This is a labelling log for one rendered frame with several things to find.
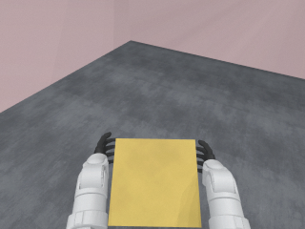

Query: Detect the right robot hand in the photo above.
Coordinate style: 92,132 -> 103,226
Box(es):
195,139 -> 215,174

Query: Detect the carton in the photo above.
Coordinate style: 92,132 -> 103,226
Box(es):
108,138 -> 202,228

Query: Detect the left robot hand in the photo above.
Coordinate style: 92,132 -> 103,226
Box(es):
93,132 -> 116,164

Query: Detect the robot right forearm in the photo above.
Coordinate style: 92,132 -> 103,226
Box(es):
202,159 -> 251,229

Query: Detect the robot left forearm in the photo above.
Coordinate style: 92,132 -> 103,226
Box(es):
66,153 -> 110,229

